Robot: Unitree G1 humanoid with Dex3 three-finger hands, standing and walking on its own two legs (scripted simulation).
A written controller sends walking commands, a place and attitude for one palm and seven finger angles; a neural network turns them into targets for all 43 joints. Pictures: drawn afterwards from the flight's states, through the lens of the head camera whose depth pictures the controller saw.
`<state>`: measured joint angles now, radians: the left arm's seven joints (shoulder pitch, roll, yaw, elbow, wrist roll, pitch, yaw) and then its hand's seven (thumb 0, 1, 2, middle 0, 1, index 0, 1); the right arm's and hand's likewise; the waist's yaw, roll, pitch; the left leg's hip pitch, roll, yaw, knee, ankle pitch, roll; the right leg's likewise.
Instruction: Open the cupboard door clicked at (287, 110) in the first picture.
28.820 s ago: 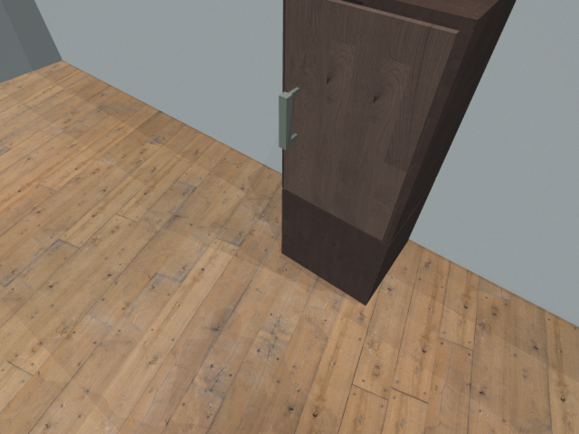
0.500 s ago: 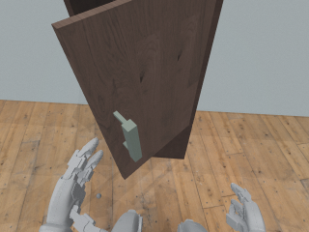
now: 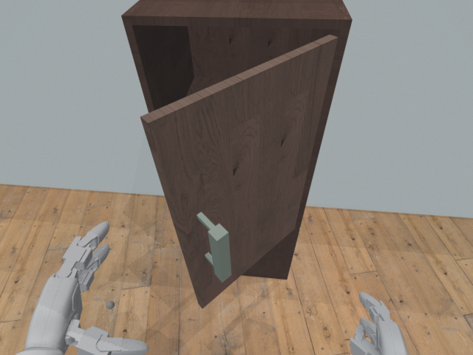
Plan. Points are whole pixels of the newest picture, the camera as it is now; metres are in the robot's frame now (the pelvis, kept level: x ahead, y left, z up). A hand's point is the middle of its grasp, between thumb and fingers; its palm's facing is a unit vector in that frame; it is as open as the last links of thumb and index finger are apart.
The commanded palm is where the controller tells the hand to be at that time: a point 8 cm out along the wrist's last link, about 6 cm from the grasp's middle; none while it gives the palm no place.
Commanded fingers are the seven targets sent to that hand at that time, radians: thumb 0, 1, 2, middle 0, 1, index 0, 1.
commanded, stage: draw the hand back to the body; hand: left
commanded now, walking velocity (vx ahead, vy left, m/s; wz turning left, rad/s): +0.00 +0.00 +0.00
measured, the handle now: (213, 247) +0.32 +0.08 +0.00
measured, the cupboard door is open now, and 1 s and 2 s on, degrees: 48 48 48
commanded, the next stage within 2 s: step back with the hand held close in 0.94 s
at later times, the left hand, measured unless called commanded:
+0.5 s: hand (33, 240) +0.21 +0.27 +0.18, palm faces +0.39 -0.82 -0.41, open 9.8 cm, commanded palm +0.16 +0.31 +0.20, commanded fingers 0.00 0.83 0.87 -0.20 -0.30 -0.20 -0.30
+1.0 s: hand (26, 240) +0.20 +0.26 +0.20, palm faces +0.43 -0.81 -0.39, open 7.4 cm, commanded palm +0.15 +0.30 +0.21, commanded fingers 0.00 0.90 0.90 -0.20 -0.30 -0.20 -0.30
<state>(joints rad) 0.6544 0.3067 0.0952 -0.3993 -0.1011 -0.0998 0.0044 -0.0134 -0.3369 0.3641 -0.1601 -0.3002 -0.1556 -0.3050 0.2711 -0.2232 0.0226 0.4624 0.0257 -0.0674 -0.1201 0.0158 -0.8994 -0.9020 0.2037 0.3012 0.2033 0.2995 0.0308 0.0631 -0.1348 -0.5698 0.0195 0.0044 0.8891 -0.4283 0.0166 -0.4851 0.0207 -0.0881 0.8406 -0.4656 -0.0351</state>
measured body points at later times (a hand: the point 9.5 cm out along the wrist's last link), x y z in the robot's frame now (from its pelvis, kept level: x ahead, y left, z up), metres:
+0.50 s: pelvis +0.02 +0.02 +0.04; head +0.00 +0.00 +0.49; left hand +0.18 +0.31 +0.20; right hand +0.21 -0.19 -0.04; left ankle +0.01 +0.11 -0.70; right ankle -0.02 -0.10 -0.70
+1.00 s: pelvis +0.01 +0.00 +0.05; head -0.02 -0.02 +0.50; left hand +0.17 +0.30 +0.22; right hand +0.18 -0.23 -0.04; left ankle +0.01 +0.11 -0.70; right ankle -0.02 -0.10 -0.70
